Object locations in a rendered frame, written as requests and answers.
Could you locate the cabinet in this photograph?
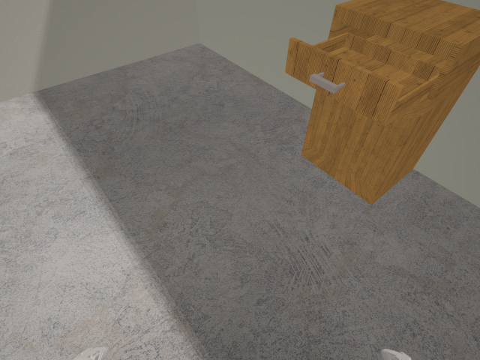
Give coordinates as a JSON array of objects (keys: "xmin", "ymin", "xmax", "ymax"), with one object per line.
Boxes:
[{"xmin": 301, "ymin": 0, "xmax": 480, "ymax": 205}]

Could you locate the handle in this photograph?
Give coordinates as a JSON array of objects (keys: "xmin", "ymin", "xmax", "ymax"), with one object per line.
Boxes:
[{"xmin": 310, "ymin": 72, "xmax": 346, "ymax": 94}]

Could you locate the drawer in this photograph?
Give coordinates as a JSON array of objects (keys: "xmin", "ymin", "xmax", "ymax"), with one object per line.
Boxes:
[{"xmin": 285, "ymin": 32, "xmax": 442, "ymax": 126}]

